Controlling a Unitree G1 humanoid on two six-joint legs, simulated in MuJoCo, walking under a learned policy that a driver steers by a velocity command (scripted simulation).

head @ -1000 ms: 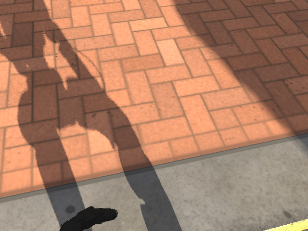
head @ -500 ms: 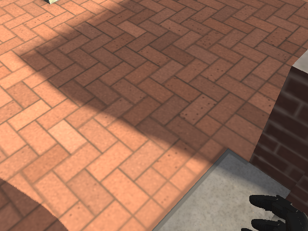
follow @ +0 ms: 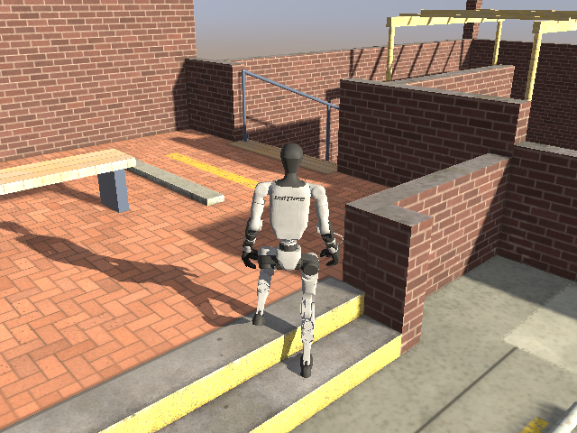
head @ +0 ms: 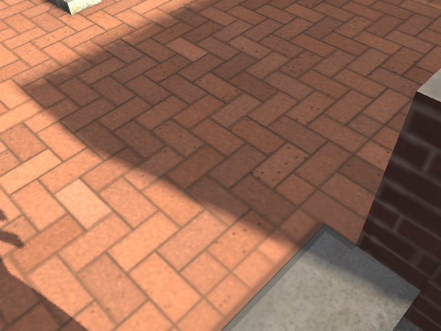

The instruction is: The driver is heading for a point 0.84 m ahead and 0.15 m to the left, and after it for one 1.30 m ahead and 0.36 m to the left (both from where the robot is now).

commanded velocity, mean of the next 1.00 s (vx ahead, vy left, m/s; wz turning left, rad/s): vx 0.88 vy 0.00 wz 0.19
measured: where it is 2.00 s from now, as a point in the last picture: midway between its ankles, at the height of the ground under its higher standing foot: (160, 99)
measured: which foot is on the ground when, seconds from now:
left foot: up 0.00-0.32, down 0.34-0.82, up 0.84-1.00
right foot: down 0.00-0.36, up 0.38-0.82, down 0.84-1.00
